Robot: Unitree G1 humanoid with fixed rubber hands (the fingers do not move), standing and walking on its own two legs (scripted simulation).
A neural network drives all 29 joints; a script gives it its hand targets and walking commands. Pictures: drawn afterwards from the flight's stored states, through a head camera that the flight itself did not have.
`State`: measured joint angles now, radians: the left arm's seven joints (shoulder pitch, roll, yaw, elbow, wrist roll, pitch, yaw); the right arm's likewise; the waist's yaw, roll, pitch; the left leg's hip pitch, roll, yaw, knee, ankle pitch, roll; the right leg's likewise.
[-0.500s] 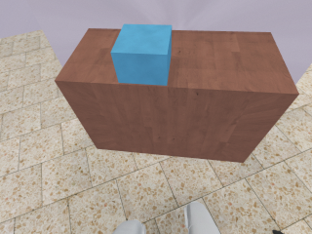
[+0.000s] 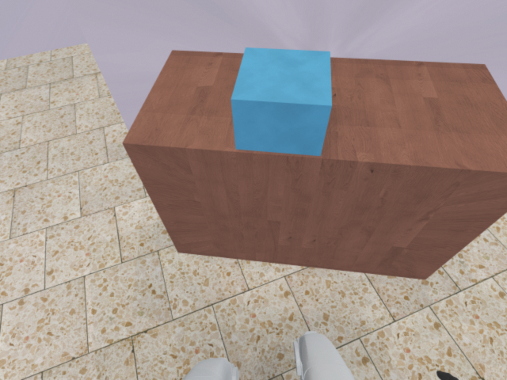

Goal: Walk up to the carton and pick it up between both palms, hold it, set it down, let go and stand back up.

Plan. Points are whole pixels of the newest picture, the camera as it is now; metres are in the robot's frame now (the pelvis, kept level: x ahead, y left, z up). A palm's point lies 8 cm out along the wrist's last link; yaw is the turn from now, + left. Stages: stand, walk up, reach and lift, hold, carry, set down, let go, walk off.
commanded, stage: walk up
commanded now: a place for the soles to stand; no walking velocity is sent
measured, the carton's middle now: (282, 100) +0.70 -0.07 +0.01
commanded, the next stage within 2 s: none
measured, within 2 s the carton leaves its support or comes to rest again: neither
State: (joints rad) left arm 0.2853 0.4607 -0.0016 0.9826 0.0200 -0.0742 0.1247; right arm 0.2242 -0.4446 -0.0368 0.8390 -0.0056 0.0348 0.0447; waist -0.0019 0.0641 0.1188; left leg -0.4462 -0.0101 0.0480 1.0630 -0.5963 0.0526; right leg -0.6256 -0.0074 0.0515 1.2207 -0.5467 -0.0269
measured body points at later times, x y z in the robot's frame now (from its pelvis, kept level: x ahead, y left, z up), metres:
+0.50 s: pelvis +0.04 +0.11 -0.01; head +0.08 +0.09 +0.44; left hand +0.09 +0.47 -0.10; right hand +0.13 -0.20 -0.14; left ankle +0.04 +0.20 -0.67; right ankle +0.11 -0.05 -0.67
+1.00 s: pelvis +0.04 +0.15 +0.00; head +0.08 +0.14 +0.45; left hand +0.12 +0.47 -0.11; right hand +0.14 -0.17 -0.11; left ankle +0.04 +0.24 -0.66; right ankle +0.11 -0.02 -0.67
